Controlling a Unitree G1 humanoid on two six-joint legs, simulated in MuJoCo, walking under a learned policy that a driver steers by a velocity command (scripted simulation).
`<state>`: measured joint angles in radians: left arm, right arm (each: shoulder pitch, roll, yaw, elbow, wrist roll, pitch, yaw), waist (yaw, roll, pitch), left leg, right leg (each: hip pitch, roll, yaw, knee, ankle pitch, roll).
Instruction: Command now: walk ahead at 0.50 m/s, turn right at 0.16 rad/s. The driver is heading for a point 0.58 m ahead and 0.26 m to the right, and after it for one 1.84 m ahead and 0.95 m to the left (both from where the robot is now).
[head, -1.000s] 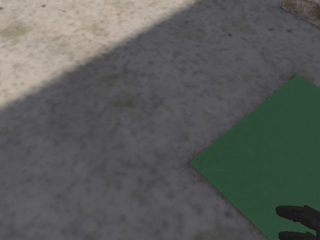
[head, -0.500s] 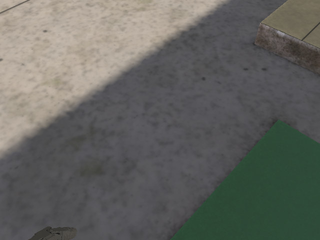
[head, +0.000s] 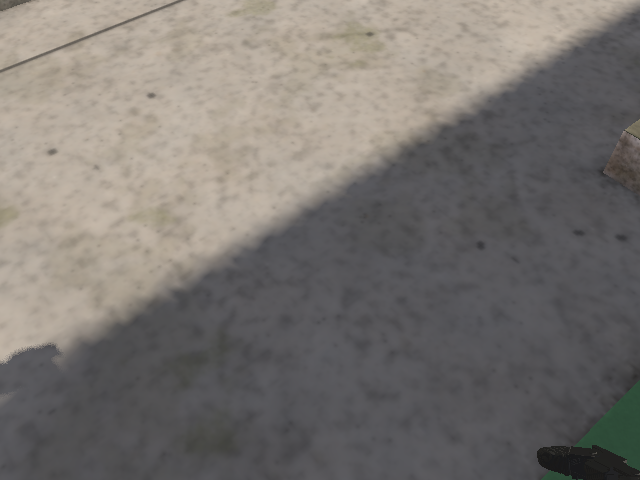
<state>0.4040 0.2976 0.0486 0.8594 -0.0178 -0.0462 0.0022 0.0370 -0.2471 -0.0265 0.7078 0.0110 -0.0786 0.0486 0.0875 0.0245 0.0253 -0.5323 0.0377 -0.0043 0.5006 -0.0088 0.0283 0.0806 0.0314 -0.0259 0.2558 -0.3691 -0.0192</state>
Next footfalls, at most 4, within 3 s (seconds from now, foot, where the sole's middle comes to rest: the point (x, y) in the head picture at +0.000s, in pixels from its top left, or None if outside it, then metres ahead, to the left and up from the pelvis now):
0.04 left None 0.19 0.12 -0.77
0.58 right None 0.44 -0.17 -0.77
1.12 left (406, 335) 0.81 -0.09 -0.77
1.60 right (511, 268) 1.02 -0.36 -0.77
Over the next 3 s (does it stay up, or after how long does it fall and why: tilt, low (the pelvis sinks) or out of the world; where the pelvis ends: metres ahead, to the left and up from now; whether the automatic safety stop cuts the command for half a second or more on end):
stays up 1.58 -0.04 0.01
